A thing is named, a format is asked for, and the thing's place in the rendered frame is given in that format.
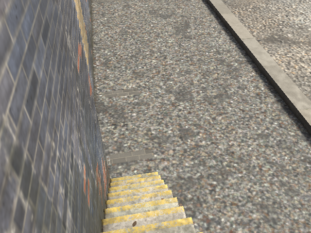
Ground stairs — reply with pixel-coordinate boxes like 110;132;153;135
100;172;203;233

